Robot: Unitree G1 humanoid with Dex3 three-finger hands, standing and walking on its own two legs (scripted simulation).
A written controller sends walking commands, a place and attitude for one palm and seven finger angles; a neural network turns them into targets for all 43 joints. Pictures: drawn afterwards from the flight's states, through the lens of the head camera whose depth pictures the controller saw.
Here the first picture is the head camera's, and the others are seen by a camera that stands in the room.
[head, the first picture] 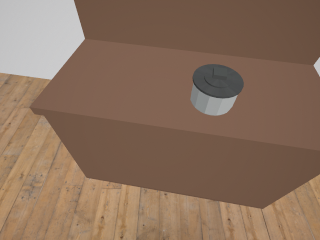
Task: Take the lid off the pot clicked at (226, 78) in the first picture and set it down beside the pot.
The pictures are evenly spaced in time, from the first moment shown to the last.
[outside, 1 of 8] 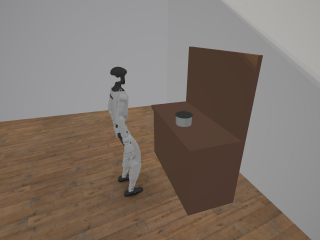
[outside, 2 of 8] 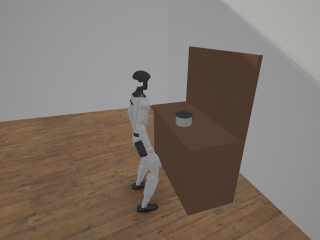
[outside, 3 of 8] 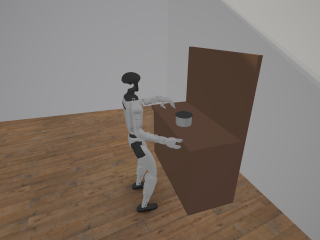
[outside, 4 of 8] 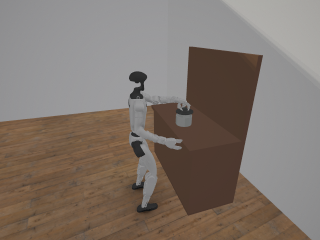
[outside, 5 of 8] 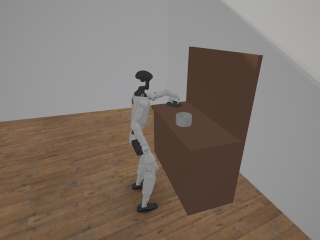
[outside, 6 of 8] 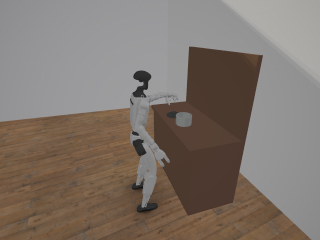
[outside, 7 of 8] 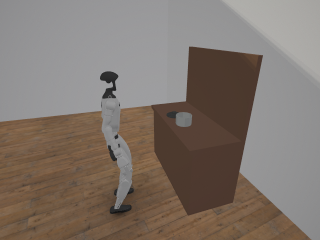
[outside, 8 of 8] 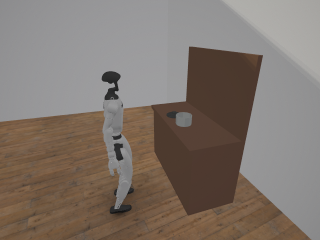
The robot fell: no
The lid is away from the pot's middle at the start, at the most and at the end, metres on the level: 0.00 0.23 0.22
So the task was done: yes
